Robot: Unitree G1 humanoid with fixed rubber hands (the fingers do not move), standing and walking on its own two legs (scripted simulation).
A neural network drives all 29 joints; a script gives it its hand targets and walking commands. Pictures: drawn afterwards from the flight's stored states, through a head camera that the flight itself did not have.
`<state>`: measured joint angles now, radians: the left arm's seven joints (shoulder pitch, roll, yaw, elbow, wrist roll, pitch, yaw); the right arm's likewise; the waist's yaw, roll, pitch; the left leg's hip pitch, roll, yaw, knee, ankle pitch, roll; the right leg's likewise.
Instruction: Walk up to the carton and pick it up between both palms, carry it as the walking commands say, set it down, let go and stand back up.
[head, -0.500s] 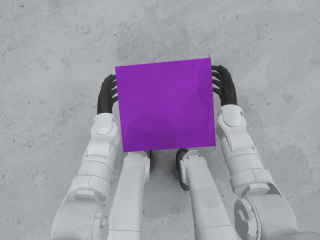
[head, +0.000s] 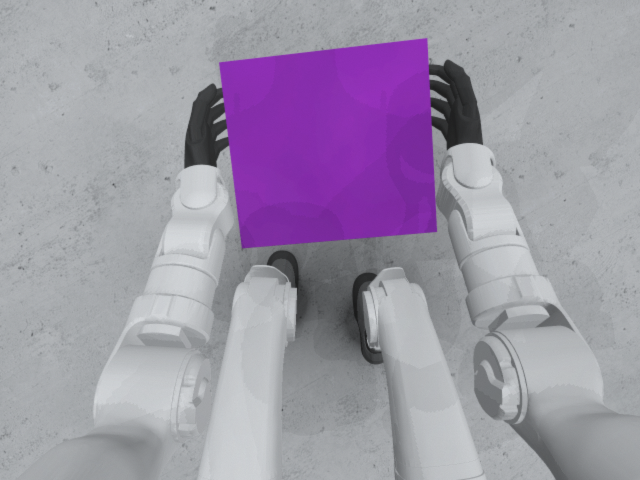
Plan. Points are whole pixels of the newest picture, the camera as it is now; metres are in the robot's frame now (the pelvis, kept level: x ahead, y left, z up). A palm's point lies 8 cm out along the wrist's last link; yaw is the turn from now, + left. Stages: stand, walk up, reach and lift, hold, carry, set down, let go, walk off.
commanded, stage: set down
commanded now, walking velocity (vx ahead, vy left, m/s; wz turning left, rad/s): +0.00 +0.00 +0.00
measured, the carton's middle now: (332, 157) +0.44 +0.00 -0.24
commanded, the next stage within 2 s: none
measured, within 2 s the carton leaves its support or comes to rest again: neither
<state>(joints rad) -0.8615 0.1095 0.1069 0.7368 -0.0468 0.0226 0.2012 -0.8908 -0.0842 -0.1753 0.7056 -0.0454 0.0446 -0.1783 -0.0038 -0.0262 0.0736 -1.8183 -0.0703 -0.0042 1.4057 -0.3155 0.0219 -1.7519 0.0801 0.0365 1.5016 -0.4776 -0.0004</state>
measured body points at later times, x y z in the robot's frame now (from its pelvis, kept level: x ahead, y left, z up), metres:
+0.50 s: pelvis -0.02 +0.00 -0.07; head +0.36 +0.00 +0.17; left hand +0.48 +0.15 -0.28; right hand +0.49 -0.15 -0.27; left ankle +0.14 +0.10 -0.54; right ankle +0.08 -0.11 -0.54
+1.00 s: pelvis -0.04 +0.00 -0.14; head +0.34 +0.01 +0.09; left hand +0.52 +0.14 -0.33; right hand +0.52 -0.15 -0.32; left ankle +0.14 +0.10 -0.54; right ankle +0.08 -0.11 -0.54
